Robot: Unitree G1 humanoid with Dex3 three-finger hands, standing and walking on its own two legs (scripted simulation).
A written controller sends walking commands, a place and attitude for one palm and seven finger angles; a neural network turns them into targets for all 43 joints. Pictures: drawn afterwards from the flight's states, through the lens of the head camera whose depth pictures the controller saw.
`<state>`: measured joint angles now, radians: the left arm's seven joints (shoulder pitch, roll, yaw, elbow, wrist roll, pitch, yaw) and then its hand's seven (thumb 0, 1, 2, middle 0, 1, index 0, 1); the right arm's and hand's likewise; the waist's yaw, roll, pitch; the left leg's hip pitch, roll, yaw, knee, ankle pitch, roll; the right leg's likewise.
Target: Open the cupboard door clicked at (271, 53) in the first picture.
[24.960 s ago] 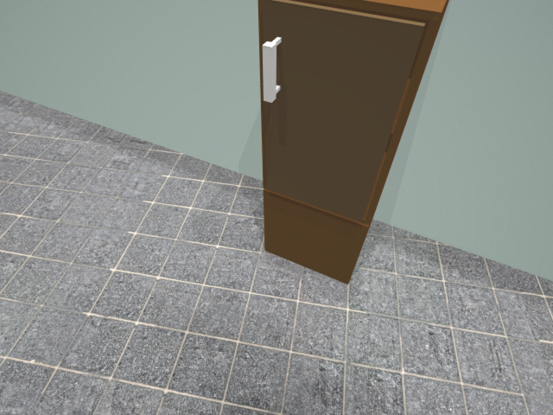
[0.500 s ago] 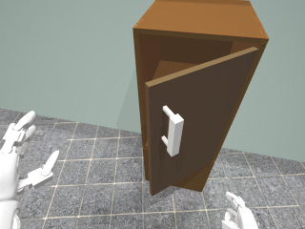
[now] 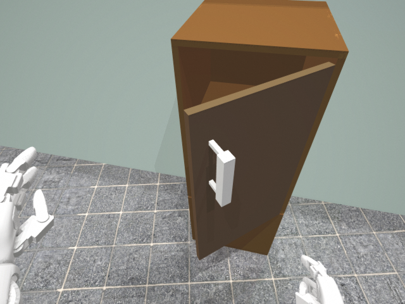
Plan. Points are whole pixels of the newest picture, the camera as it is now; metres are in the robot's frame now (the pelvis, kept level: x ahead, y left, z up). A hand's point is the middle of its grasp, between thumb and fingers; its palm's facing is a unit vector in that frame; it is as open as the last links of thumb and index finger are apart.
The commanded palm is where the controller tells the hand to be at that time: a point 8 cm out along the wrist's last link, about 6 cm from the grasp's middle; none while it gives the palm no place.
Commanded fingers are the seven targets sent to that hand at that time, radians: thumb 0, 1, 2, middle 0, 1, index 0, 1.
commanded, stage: step back with the hand held close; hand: left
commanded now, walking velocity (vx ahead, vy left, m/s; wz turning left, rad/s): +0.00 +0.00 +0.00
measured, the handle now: (218, 173) +0.35 +0.01 +0.10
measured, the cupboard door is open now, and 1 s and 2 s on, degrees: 42 42 42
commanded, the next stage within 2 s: stop stepping back and stand still in 1.18 s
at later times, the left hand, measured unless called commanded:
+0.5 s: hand (35, 233) +0.17 +0.27 +0.15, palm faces +0.32 -0.80 -0.50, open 7.4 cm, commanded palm +0.11 +0.31 +0.17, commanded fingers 0.00 0.90 0.90 -0.20 -0.30 -0.20 -0.30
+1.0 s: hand out of the picture +0.07 +0.29 +0.16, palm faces +0.45 -0.80 -0.41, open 7.4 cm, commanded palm +0.01 +0.34 +0.17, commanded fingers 0.00 0.90 0.90 -0.20 -0.30 -0.20 -0.30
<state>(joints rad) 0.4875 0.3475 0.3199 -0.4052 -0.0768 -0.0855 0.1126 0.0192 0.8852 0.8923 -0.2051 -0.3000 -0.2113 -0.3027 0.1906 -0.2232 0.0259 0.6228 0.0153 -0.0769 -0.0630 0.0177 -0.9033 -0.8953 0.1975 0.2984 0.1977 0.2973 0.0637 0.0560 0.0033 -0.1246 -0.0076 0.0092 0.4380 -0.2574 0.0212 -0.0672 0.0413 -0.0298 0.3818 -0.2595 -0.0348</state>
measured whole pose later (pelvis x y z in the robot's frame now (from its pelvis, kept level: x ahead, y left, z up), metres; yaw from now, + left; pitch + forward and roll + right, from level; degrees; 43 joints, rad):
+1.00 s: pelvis -0.13 +0.03 -0.02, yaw +1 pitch -1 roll -2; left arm 0.52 0.39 0.41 -0.55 -0.03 -0.24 0.15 0.02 0.89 0.89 -0.21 -0.30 -0.21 -0.30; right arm 0.21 -0.20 0.01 0.62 0.00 -0.07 -0.04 0.02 -0.90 -0.89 0.20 0.30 0.20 0.30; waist 0.01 -0.02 0.03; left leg -0.47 -0.03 -0.01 0.77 -0.38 0.01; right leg -0.36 0.04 0.04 0.59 -0.22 0.00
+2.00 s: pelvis -0.32 +0.04 +0.00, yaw -6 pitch +0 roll +1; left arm 0.55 0.40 0.41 -0.40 -0.02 -0.24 0.14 0.02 0.88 0.89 -0.21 -0.30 -0.22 -0.30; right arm 0.29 -0.22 0.00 0.69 -0.01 -0.10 -0.07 0.02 -0.90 -0.90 0.20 0.30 0.20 0.30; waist 0.03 -0.01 -0.06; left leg -0.54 0.00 0.01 1.04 -0.29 -0.01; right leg -0.18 0.02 -0.05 0.44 -0.27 -0.06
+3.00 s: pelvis -0.33 +0.10 +0.00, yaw -4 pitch -1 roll -2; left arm 0.54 0.38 0.39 -0.44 -0.03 -0.21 0.14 0.02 0.89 0.89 -0.21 -0.30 -0.21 -0.30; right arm 0.22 -0.21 0.02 0.62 0.01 -0.12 -0.06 0.02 -0.90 -0.90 0.20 0.30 0.20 0.30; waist 0.01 0.01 0.03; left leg -0.26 0.02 0.03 0.45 -0.16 0.02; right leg -0.15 -0.02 -0.06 0.36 -0.19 0.03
